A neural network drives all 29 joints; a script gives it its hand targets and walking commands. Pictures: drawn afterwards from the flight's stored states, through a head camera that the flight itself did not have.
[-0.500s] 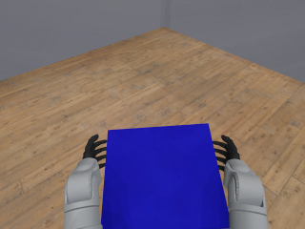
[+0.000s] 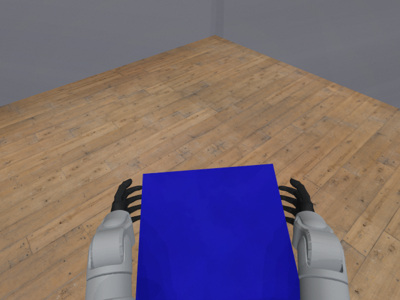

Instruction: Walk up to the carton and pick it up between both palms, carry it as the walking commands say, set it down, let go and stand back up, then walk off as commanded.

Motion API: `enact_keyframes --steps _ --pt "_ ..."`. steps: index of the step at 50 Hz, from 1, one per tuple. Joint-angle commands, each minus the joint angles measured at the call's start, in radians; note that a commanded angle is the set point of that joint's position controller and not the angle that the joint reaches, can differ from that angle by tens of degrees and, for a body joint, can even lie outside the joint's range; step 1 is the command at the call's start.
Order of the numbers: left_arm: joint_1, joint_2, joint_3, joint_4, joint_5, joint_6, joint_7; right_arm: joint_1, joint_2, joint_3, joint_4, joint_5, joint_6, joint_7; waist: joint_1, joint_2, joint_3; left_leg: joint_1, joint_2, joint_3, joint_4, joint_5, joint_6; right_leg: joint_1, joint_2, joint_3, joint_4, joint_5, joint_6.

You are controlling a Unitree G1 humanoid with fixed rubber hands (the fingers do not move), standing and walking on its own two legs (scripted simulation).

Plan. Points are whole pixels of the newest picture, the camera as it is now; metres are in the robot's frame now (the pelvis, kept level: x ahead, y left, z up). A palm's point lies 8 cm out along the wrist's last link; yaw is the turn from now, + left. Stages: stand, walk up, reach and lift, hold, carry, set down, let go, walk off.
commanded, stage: carry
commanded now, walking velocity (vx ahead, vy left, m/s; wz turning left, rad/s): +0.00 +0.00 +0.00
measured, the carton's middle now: (212, 235) +0.27 +0.00 -0.04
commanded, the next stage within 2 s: none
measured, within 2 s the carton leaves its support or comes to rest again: neither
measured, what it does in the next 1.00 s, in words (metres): stands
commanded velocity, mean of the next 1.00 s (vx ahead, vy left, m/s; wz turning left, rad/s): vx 0.00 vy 0.00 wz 0.00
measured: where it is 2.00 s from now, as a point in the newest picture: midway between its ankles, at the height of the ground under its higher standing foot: outside the picture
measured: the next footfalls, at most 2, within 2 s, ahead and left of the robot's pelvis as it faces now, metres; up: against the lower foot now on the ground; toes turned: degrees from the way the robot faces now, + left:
none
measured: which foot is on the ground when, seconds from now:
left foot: down 0.00-1.00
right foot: down 0.00-1.00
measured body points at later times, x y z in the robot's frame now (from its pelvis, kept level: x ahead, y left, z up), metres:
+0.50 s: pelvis +0.00 +0.01 +0.00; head -0.02 +0.01 +0.45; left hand +0.28 +0.19 +0.03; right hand +0.29 -0.17 +0.04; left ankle +0.01 +0.09 -0.73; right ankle +0.03 -0.12 -0.73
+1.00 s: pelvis +0.00 +0.01 +0.00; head -0.02 +0.02 +0.45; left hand +0.28 +0.20 +0.03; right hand +0.28 -0.16 +0.04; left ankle +0.01 +0.09 -0.73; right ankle +0.03 -0.12 -0.73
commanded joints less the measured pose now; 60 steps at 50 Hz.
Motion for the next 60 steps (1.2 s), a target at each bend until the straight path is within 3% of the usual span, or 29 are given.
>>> enact_keyframes --steps 1,6,7,10,13,24,26,40,41,42,50,51,57,60 --pt "-0.439 -0.701 -0.666 -0.04 -0.275 -0.011 -0.275 -0.453 0.701 0.578 -0.047 0.306 -0.039 0.256 0.001 0.012 -0.213 0.082 0.141 -0.131 -0.111 0.157 -0.002 0.08 -0.094 0.078 -0.072 0.109 -0.023" --pt "-0.444 -0.698 -0.677 -0.064 -0.277 -0.024 -0.272 -0.469 0.693 0.584 -0.071 0.314 -0.051 0.258 0.0 0.031 -0.214 0.1 0.141 -0.126 -0.106 0.186 -0.002 0.074 -0.098 0.082 -0.072 0.123 -0.025" --pt "-0.432 -0.687 -0.642 0.001 -0.249 -0.029 -0.272 -0.451 0.684 0.55 -0.005 0.281 -0.055 0.258 0.001 0.016 -0.217 0.087 0.144 -0.132 -0.106 0.183 0.0 0.08 -0.096 0.077 -0.071 0.11 -0.023" --pt "-0.44 -0.686 -0.664 -0.039 -0.264 -0.034 -0.27 -0.452 0.684 0.566 -0.036 0.298 -0.061 0.257 0.001 0.032 -0.218 0.099 0.143 -0.131 -0.103 0.199 0.0 0.075 -0.098 0.084 -0.068 0.121 -0.024" --pt "-0.431 -0.679 -0.657 -0.033 -0.262 -0.043 -0.269 -0.44 0.679 0.568 -0.031 0.295 -0.067 0.257 0.0 0.001 -0.219 0.091 0.141 -0.128 -0.103 0.172 0.004 0.089 -0.095 0.076 -0.074 0.113 -0.024" --pt "-0.438 -0.668 -0.64 -0.005 -0.246 -0.065 -0.268 -0.443 0.664 0.546 -0.005 0.278 -0.092 0.256 0.002 0.024 -0.198 0.078 0.143 -0.136 -0.118 0.134 0.005 0.08 -0.092 0.079 -0.08 0.085 -0.025" --pt "-0.444 -0.677 -0.657 -0.034 -0.26 -0.067 -0.266 -0.453 0.668 0.561 -0.041 0.294 -0.093 0.254 0.001 0.02 -0.203 0.086 0.143 -0.135 -0.117 0.158 0.004 0.081 -0.091 0.075 -0.076 0.091 -0.023" --pt "-0.437 -0.658 -0.632 0.004 -0.237 -0.078 -0.265 -0.424 0.651 0.532 0.018 0.264 -0.103 0.255 0.002 0.022 -0.203 0.094 0.145 -0.135 -0.113 0.186 0.01 0.087 -0.093 0.072 -0.076 0.102 -0.022" --pt "-0.437 -0.66 -0.65 -0.032 -0.25 -0.077 -0.264 -0.438 0.655 0.552 -0.022 0.284 -0.103 0.255 0.002 0.032 -0.201 0.09 0.14 -0.132 -0.113 0.173 0.009 0.086 -0.094 0.073 -0.075 0.099 -0.021" --pt "-0.427 -0.652 -0.622 0.022 -0.23 -0.08 -0.266 -0.43 0.649 0.526 0.026 0.261 -0.106 0.254 0.001 0.015 -0.195 0.083 0.141 -0.134 -0.116 0.156 0.011 0.089 -0.092 0.074 -0.08 0.095 -0.022" --pt "-0.441 -0.666 -0.65 -0.03 -0.252 -0.086 -0.261 -0.45 0.655 0.553 -0.031 0.287 -0.113 0.252 0.003 0.029 -0.198 0.082 0.145 -0.144 -0.138 0.136 0.013 0.091 -0.083 0.058 -0.072 0.074 -0.018" --pt "-0.426 -0.646 -0.616 0.029 -0.223 -0.089 -0.262 -0.422 0.634 0.518 0.032 0.251 -0.116 0.251 0.003 0.024 -0.194 0.085 0.15 -0.143 -0.134 0.126 0.015 0.085 -0.085 0.065 -0.077 0.072 -0.021" --pt "-0.448 -0.657 -0.649 -0.036 -0.252 -0.095 -0.261 -0.441 0.645 0.548 -0.025 0.277 -0.121 0.25 0.001 0.024 -0.215 0.109 0.142 -0.13 -0.11 0.213 0.013 0.094 -0.094 0.067 -0.071 0.114 -0.019" --pt "-0.429 -0.647 -0.623 0.012 -0.228 -0.094 -0.262 -0.422 0.635 0.519 0.026 0.252 -0.119 0.251 0.001 0.022 -0.197 0.096 0.145 -0.138 -0.12 0.185 0.016 0.086 -0.091 0.067 -0.078 0.09 -0.019"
